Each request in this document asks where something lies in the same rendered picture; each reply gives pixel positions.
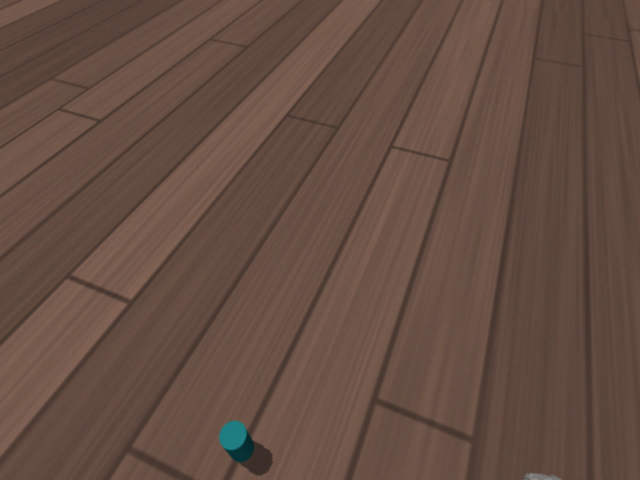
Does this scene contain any can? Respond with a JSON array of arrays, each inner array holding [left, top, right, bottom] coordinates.
[[219, 421, 254, 462]]

